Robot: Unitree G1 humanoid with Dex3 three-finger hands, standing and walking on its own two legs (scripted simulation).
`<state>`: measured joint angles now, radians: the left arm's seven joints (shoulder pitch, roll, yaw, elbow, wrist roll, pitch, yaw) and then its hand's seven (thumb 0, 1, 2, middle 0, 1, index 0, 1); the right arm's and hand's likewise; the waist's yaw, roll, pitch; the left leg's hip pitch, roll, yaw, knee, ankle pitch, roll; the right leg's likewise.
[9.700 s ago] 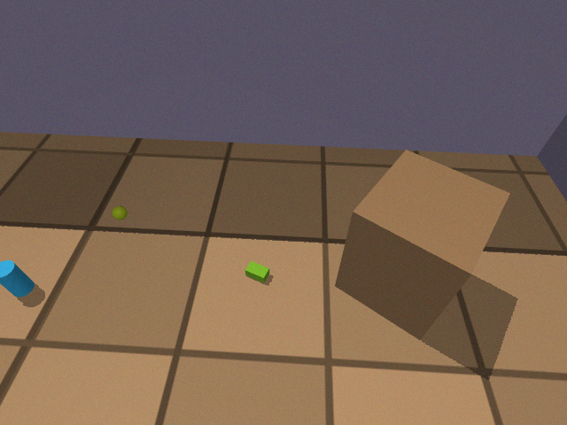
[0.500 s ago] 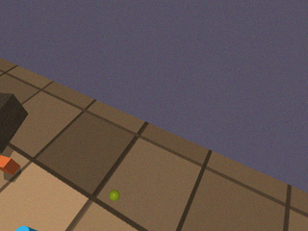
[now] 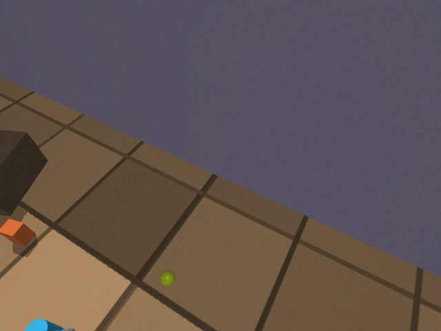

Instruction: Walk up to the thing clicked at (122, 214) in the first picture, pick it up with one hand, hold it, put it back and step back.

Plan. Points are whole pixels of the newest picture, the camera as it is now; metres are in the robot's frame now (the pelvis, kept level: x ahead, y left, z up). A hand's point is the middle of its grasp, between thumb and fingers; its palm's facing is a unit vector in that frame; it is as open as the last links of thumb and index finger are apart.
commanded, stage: stand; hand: left
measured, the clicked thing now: (167, 278) +0.44 +0.24 -0.73
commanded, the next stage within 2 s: none
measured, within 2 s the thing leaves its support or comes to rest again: neither
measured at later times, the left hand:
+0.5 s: hand out of the picture +0.06 +0.26 -0.14, palm faces -0.03 -0.94 -0.34, open 7.4 cm
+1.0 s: hand out of the picture +0.07 +0.25 -0.14, palm faces -0.04 -0.94 -0.34, open 7.4 cm
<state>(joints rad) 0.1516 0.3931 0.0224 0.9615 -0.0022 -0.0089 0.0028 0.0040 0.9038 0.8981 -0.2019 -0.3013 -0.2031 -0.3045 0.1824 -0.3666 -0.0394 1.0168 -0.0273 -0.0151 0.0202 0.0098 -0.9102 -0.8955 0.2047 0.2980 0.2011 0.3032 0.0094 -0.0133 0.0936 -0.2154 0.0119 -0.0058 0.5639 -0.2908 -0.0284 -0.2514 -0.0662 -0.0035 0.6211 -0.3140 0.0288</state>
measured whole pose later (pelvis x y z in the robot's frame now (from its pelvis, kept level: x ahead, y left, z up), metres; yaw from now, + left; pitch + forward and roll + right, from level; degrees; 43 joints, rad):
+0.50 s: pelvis -0.01 +0.00 +0.02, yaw +0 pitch -4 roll +0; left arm 0.11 0.36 -0.01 1.14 0.01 -0.02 -0.02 0.00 0.90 0.90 -0.20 -0.30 -0.20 -0.30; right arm 0.07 -0.35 -0.01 1.13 -0.01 -0.01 0.02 0.01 -0.91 -0.90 0.21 0.30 0.20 0.30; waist 0.01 0.00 0.06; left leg -0.13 0.04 -0.01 0.36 -0.17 -0.04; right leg -0.14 -0.03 -0.02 0.36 -0.16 0.03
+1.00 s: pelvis -0.01 +0.00 +0.02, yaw +0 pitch -3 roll +0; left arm 0.10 0.36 -0.01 1.13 0.01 -0.01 -0.02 0.00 0.90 0.90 -0.20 -0.30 -0.20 -0.30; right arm 0.10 -0.35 0.00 1.15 -0.01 -0.01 0.02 0.01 -0.91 -0.90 0.21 0.30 0.20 0.30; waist -0.01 0.00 0.05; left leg -0.13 0.04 -0.01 0.35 -0.17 -0.04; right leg -0.15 -0.04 -0.02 0.36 -0.16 0.02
